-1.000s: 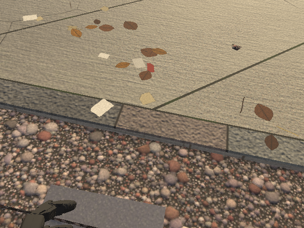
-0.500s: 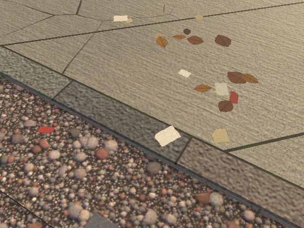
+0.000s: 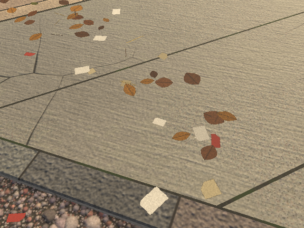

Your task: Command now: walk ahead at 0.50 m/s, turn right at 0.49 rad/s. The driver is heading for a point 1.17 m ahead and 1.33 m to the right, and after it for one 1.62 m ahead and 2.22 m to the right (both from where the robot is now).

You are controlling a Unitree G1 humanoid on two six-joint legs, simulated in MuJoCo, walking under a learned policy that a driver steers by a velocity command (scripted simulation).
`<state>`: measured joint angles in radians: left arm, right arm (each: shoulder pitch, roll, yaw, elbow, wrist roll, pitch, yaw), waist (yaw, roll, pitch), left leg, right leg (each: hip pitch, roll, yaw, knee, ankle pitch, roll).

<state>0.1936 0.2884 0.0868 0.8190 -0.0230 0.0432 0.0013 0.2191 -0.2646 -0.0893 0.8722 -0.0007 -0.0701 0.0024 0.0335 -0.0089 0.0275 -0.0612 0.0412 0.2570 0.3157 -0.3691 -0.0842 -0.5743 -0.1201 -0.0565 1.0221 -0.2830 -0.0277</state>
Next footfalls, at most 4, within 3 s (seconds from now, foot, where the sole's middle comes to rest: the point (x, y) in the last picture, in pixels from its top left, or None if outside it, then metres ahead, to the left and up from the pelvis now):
0.10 right None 0.12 -0.11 -0.77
0.52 left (166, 221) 0.54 0.02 -0.73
0.96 right None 0.50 -0.27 -0.74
1.38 left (232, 154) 0.88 -0.30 -0.74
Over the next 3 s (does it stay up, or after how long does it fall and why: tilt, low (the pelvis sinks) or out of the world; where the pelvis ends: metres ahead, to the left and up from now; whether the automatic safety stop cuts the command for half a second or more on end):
stays up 0.94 -0.79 0.02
